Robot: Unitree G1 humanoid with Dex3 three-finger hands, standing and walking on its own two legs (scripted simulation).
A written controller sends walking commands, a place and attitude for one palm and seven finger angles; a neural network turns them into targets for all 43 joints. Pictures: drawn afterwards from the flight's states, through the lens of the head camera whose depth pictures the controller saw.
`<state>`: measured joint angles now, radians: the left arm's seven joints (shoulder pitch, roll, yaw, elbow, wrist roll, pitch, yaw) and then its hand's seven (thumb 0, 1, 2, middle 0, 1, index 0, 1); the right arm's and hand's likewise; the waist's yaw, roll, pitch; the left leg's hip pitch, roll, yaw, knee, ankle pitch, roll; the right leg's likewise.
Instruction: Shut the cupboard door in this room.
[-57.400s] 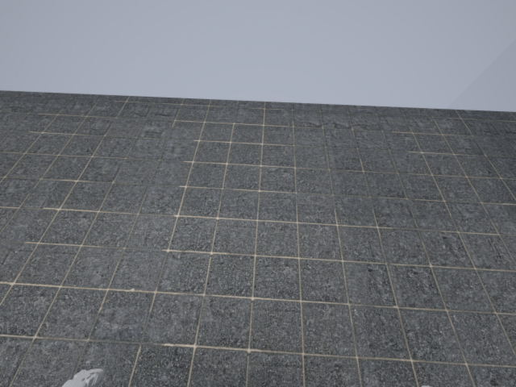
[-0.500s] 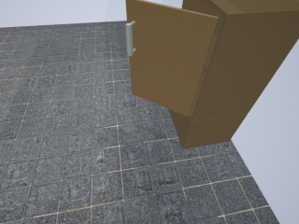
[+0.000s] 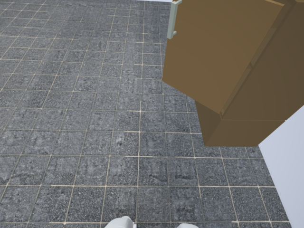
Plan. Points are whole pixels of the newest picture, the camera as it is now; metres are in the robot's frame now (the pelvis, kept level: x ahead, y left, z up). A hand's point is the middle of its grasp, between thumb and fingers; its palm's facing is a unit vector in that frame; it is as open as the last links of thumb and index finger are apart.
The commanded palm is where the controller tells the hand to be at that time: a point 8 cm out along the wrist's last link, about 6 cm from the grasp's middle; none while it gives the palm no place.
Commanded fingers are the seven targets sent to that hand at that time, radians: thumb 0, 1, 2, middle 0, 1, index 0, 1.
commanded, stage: walk to a spot facing it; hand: left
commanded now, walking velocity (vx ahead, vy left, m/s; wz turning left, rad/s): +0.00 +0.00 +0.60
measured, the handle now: (174, 19) +0.94 -0.07 +0.05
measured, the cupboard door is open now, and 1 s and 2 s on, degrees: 50 50 50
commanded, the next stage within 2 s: turn to face it in 1.64 s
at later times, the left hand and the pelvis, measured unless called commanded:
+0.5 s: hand out of the picture +0.00 +0.17 -0.13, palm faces +0.30 -0.89 -0.34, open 7.4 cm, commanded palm none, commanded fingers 0.00 0.90 0.90 -0.20 -0.30 -0.20 -0.30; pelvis +0.00 -0.06 +0.02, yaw +19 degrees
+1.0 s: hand out of the picture -0.07 +0.17 -0.15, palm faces +0.62 -0.74 -0.25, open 7.4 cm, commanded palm none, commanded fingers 0.00 0.90 0.90 -0.20 -0.30 -0.20 -0.30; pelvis +0.02 -0.03 +0.01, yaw +38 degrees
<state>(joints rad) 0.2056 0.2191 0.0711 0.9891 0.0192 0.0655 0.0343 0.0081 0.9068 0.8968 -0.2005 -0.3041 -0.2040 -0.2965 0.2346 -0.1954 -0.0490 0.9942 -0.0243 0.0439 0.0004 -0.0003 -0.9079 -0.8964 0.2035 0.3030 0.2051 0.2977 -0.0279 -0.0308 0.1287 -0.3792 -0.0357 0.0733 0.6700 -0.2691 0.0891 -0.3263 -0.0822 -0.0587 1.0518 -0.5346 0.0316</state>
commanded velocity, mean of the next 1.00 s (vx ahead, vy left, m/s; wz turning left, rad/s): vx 0.10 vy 0.00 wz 0.60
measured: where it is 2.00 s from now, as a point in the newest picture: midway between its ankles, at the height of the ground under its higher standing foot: (106, 211)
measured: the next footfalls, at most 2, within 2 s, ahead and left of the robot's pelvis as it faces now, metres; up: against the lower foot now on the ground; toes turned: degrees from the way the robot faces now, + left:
right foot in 0.40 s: +0.05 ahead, -0.16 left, +0.00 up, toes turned +16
left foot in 0.82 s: -0.03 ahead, +0.08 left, +0.00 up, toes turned +37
